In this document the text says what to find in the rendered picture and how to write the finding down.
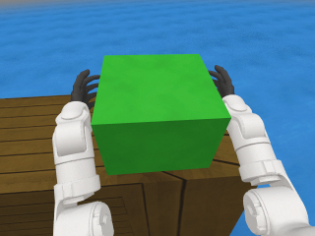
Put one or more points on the left robot forearm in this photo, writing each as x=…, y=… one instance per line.
x=74, y=154

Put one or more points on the pedestal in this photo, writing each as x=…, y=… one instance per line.
x=186, y=202

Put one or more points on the right robot forearm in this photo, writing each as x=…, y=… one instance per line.
x=257, y=160

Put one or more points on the right robot upper arm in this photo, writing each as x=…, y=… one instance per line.
x=276, y=211

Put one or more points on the left robot hand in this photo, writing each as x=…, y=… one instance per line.
x=80, y=88

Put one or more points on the left robot upper arm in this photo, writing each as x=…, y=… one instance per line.
x=91, y=219

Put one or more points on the right robot hand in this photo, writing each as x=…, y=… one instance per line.
x=223, y=81

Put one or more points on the carton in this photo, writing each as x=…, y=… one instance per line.
x=157, y=112

